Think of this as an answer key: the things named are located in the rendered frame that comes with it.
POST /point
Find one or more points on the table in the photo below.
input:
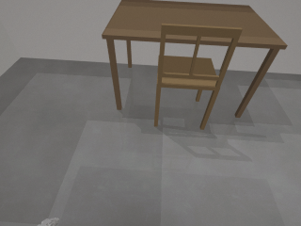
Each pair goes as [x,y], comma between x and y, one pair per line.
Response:
[141,20]

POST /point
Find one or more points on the chair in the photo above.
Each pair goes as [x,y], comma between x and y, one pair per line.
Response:
[186,72]

